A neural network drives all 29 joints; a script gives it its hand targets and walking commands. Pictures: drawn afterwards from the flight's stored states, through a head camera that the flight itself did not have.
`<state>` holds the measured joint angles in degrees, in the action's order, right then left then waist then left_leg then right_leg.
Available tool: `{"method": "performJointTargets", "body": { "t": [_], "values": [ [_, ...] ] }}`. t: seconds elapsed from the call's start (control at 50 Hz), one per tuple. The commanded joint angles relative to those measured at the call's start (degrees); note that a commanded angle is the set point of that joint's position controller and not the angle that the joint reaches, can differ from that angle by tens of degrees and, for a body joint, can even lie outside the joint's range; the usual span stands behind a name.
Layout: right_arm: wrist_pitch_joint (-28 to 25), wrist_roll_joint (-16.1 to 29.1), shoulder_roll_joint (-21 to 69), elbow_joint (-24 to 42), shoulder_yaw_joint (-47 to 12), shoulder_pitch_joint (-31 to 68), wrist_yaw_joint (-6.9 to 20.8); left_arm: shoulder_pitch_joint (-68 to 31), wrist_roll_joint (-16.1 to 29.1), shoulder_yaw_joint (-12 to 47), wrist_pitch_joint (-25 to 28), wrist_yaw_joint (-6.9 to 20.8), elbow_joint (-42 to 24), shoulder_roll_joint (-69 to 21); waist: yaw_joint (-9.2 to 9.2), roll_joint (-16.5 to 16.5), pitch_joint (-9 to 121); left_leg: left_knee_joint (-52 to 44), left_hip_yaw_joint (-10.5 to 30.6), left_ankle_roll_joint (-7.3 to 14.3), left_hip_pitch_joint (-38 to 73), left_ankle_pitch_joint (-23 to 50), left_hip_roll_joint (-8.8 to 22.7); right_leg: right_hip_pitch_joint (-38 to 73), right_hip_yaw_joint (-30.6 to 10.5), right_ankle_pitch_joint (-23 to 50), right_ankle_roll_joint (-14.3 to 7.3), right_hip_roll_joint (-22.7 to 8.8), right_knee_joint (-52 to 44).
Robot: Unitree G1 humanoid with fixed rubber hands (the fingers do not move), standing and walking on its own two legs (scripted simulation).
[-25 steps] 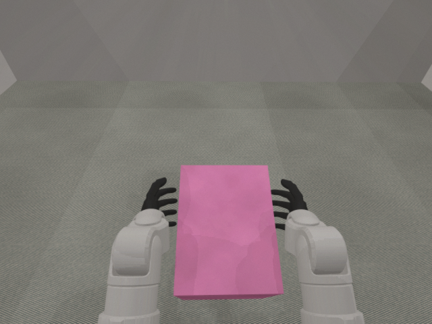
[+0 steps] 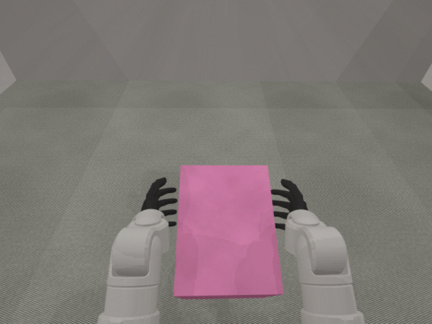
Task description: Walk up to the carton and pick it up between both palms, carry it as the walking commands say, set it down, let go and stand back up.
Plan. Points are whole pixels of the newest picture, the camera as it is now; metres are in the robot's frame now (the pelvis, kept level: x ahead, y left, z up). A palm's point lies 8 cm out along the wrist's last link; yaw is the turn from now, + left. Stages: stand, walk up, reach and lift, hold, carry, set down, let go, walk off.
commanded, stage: carry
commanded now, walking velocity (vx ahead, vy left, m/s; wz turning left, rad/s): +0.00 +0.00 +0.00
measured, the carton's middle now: (223, 235) +0.30 +0.00 +0.01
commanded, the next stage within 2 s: none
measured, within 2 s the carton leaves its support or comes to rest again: neither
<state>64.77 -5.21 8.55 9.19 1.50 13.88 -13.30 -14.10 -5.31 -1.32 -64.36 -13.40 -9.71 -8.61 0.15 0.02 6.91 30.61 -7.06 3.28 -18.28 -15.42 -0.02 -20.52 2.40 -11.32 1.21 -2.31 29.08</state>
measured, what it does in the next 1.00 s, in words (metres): steps on the spot, turning right: right foot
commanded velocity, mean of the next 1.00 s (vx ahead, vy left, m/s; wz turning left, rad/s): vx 0.00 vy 0.00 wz -0.54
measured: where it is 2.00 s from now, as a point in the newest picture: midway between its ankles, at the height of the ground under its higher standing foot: outside the picture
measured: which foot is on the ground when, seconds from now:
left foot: down 0.00-0.88, up 0.90-1.00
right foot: down 0.00-0.62, up 0.64-0.86, down 0.88-1.00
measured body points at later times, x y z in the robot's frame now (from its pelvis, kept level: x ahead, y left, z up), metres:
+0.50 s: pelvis -0.01 -0.03 -0.02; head +0.00 -0.03 +0.43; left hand +0.31 +0.05 +0.08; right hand +0.26 -0.20 +0.07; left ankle +0.00 +0.08 -0.72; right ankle +0.04 -0.14 -0.73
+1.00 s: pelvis -0.04 -0.05 -0.01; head -0.02 -0.07 +0.44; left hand +0.28 -0.08 +0.07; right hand +0.16 -0.30 +0.06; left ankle -0.01 +0.08 -0.67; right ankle -0.06 -0.15 -0.73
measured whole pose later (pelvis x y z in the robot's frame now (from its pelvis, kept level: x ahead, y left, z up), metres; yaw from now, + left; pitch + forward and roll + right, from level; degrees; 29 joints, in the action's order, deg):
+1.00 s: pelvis -0.04 -0.05 -0.01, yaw -25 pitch +5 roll -1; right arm 68.7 -3.1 8.3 18.6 1.4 12.6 -15.5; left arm -14.9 -3.7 0.1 -68.2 -14.6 -16.4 -8.8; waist 0.8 -1.5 2.1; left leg 63.6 -5.0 -5.2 -32.0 -31.6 8.1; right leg -24.4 4.8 -15.6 -2.7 0.6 35.3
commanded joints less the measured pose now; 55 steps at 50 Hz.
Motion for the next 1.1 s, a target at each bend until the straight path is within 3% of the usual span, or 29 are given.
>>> {"method": "performJointTargets", "body": {
  "t": [0.0,0.1,0.12,0.18,0.28,0.32,0.36,0.38,0.42,0.44,0.5,0.56,0.58,0.6,0.62,0.64,0.66,0.68,0.72,0.78,0.82,0.84,0.86,0.88,0.9,0.94,0.98,1.02,1.08],
  "values": [
    [-2.1,15.0,55.5,6.7,-23.3,18.4,10.7,-16.6,15.1,23.7,1.3,10.9,-5.5,-55.9,0.04,-0.5,12.4,-6.0,6.9,-0.5,4.8,8.8,8.6,4.8,-3.2,6.1,-2.1,-5.1,-2.7],
    [-2.0,15.0,55.5,6.7,-23.3,18.4,10.7,-16.6,15.1,23.7,1.3,10.9,-5.6,-55.9,0.03,-0.5,12.4,-6.0,6.9,-0.5,4.7,8.6,8.6,4.8,-3.2,6.0,-2.1,-5.1,-2.8],
    [-1.3,17.8,58.6,13.6,-26.8,19.6,10.3,-17.6,18.1,27.2,0.6,10.5,-12.3,-59.4,0.07,-0.6,12.3,-5.9,6.7,-0.8,4.9,8.8,9.0,3.7,-3.0,6.3,-2.0,-5.1,-2.3],
    [1.5,16.5,56.1,11.1,-24.8,15.7,8.9,-14.4,17.6,26.0,-2.4,9.5,-10.5,-56.9,-0.01,-2.5,12.6,-4.5,7.0,-0.6,6.6,10.8,11.8,-0.4,-1.2,7.9,-1.0,-4.3,2.6],
    [2.8,15.5,56.6,10.7,-23.7,15.5,8.5,-16.8,19.1,26.1,-4.2,10.2,-11.5,-56.8,0.08,-8.0,9.7,-6.9,11.1,2.5,5.1,6.4,19.5,-8.1,2.6,-7.9,-0.3,-1.3,9.5],
    [2.7,15.6,57.5,12.3,-24.1,16.5,8.3,-17.8,19.9,26.1,-4.2,10.6,-12.2,-57.5,-0.1,-6.9,9.1,-5.5,8.8,2.2,2.8,7.2,19.8,-6.4,4.2,-8.4,-0.8,-1.0,9.3],
    [2.6,15.8,57.7,13.0,-24.5,16.2,8.1,-17.6,20.2,26.0,-4.2,10.8,-12.2,-58.0,-0.32,-4.8,9.4,-1.2,4.3,-0.5,1.0,8.1,17.6,-2.6,3.9,-3.5,-1.4,-1.2,4.6],
    [2.6,15.9,57.7,13.1,-24.7,15.9,8.1,-17.4,20.0,25.7,-4.2,10.9,-11.9,-58.2,-0.25,-1.5,9.4,2.4,1.7,-2.5,-1.3,3.8,15.4,0.2,0.6,1.0,-1.9,-3.0,1.0],
    [2.8,16.7,57.8,14.2,-25.7,16.9,8.5,-15.5,19.1,25.1,-4.1,10.5,-10.9,-58.3,-0.14,12.5,12.6,14.8,-2.3,-6.5,-9.6,-11.3,7.9,6.8,-18.0,20.6,-6.8,-14.1,-3.5],
    [2.7,17.5,58.2,14.6,-26.2,17.8,8.6,-14.7,19.0,25.1,-4.0,10.3,-11.4,-58.9,-0.45,13.1,14.0,18.3,-1.8,-7.4,-12.2,-16.6,5.8,9.4,-21.6,25.7,-9.0,-16.0,-4.3],
    [2.3,19.8,60.3,15.4,-28.3,18.8,9.3,-13.5,17.4,24.7,-3.2,10.0,-12.8,-59.1,-0.64,9.0,17.2,16.9,1.4,-7.1,-11.3,-15.8,5.4,11.7,-18.3,29.9,-8.7,-14.0,-3.2],
    [1.9,20.4,60.7,16.0,-28.2,17.9,9.8,-12.3,16.5,25.0,-2.5,9.4,-14.0,-59.2,-0.38,7.4,19.1,4.7,0.2,-6.7,-0.5,-8.5,5.0,6.7,-12.2,22.8,-5.7,-9.4,-1.0],
    [1.8,20.1,60.5,15.7,-27.9,17.1,9.8,-12.2,16.3,25.3,-2.5,9.2,-14.1,-58.8,0.09,5.5,19.2,-2.0,1.3,-6.0,6.1,-4.1,7.2,1.7,-9.8,18.6,-4.2,-7.8,1.4],
    [1.6,19.7,60.0,15.6,-27.4,16.4,9.8,-12.2,16.5,26.3,-2.6,9.3,-14.8,-58.7,0.68,-4.8,17.8,-8.1,10.4,-2.9,10.3,-3.9,15.9,-7.9,-4.6,6.7,-1.7,-3.6,8.2],
    [1.5,19.1,59.5,15.1,-26.9,15.9,9.8,-13.3,16.7,26.8,-2.8,9.4,-15.4,-58.6,0.33,-17.6,15.3,-10.9,19.6,2.0,10.6,6.3,26.5,-15.5,2.1,-12.0,-0.1,2.2,18.4],
    [1.6,19.1,59.4,16.0,-27.0,16.0,9.9,-15.4,17.1,27.1,-2.9,9.5,-16.3,-58.4,0.17,-16.8,12.9,-10.0,19.8,5.4,10.4,16.8,30.4,-18.9,2.8,-22.6,0.0,2.6,27.8],
    [1.6,18.1,59.0,15.8,-26.7,15.4,9.7,-15.8,17.5,26.9,-3.0,9.8,-15.5,-58.1,0.22,-10.4,11.8,-8.2,16.5,5.6,10.1,21.9,29.2,-18.0,0.3,-21.1,-0.3,0.8,32.2],
    [1.5,17.5,58.9,15.6,-26.6,14.7,9.5,-16.6,18.6,27.5,-2.8,10.1,-15.9,-58.7,0.06,-7.6,10.9,-6.8,11.2,3.8,9.6,24.5,26.8,-16.7,-0.4,-17.8,-0.2,-0.4,32.5],
    [0.9,17.1,58.8,16.3,-26.0,14.0,9.2,-16.7,20.3,28.8,-2.8,10.4,-16.3,-59.6,-0.31,-10.5,11.0,-3.0,2.0,-0.3,10.8,31.1,22.1,-13.3,1.2,-13.8,0.2,-0.5,24.9],
    [1.0,16.3,56.6,16.8,-25.0,12.2,8.7,-14.9,20.4,28.9,-3.2,10.3,-14.9,-58.6,0.94,-13.2,11.6,0.8,-1.2,-1.2,13.7,33.5,21.6,-9.6,7.0,-12.2,0.3,2.6,14.2],
    [1.5,15.8,55.5,15.6,-24.7,10.5,8.5,-13.5,20.1,28.5,-3.8,10.2,-13.8,-58.1,0.35,-11.9,12.6,6.5,-3.6,-3.5,13.8,33.3,20.8,-3.0,8.8,-3.5,-0.3,3.4,0.5],
    [1.8,16.0,54.9,15.0,-24.7,10.5,8.5,-13.6,19.8,28.3,-4.1,10.2,-13.3,-58.0,-0.17,-8.1,13.5,12.9,-5.5,-5.7,9.0,31.8,19.3,5.2,6.4,2.4,-0.4,1.7,-5.8],
    [2.0,16.4,54.0,15.2,-24.9,12.2,8.5,-11.8,19.3,27.4,-4.3,10.2,-12.0,-57.7,-1.31,0.1,13.9,21.4,-4.2,-8.5,-3.9,15.8,17.0,15.6,-5.5,20.2,-2.3,-6.2,-6.2],
    [2.7,16.2,53.9,15.9,-26.4,13.1,8.9,-9.5,17.2,25.4,-4.0,9.8,-9.1,-57.0,-0.86,20.4,15.1,32.6,-4.4,-11.2,-21.5,-21.6,7.1,24.4,-26.2,60.4,-10.4,-19.1,-1.4],
    [2.4,18.1,56.5,16.2,-27.3,15.4,9.3,-12.2,18.6,25.9,-3.7,10.0,-12.1,-57.9,-0.18,14.1,16.5,37.0,3.0,-10.0,-22.8,-26.5,9.1,24.6,-22.3,65.7,-12.1,-18.3,2.2],
    [2.1,20.0,58.9,16.5,-29.6,18.5,9.9,-12.7,17.6,25.4,-3.0,10.2,-12.2,-59.1,-0.3,7.2,16.1,37.7,5.6,-8.5,-21.9,-19.7,8.7,21.5,-16.1,47.1,-10.2,-15.1,1.0],
    [1.3,21.4,61.8,18.0,-30.8,20.7,10.4,-13.6,17.2,24.6,-2.0,10.4,-13.5,-60.9,-0.51,7.4,15.6,35.1,5.5,-8.1,-19.5,-12.1,8.1,17.5,-12.9,30.9,-9.1,-11.5,-1.7],
    [1.0,21.4,61.9,18.1,-30.8,20.0,10.3,-13.1,16.8,24.6,-1.5,10.2,-14.1,-60.2,-0.8,8.1,15.3,31.1,4.7,-7.9,-18.0,-11.2,6.5,15.5,-13.6,22.8,-9.3,-11.0,-4.0],
    [1.4,20.5,60.8,17.0,-29.7,17.2,9.9,-12.1,16.3,25.1,-1.9,9.9,-14.8,-58.0,-0.99,7.8,14.9,23.7,4.4,-7.3,-15.8,-11.4,4.5,13.3,-16.9,18.5,-10.2,-11.5,-5.4]
  ]
}}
